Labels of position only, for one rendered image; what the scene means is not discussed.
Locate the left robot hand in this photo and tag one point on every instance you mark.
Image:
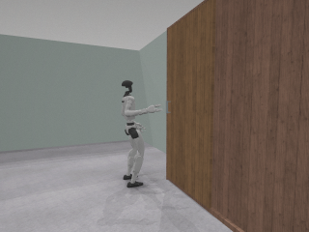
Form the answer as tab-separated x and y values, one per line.
139	126

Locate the handle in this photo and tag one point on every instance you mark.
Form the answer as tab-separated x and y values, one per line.
166	107

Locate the right robot hand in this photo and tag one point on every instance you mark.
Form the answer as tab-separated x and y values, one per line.
152	109

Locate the robot right upper arm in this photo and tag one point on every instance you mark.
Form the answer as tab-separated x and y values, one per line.
129	102

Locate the right robot thigh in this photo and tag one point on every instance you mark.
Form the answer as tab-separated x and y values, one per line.
139	142

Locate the left robot shin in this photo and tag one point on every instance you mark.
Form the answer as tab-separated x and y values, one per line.
130	161

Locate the wardrobe door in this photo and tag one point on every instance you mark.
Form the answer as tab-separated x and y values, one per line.
260	137
190	96

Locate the right robot forearm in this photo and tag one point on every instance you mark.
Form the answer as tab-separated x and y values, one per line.
137	112

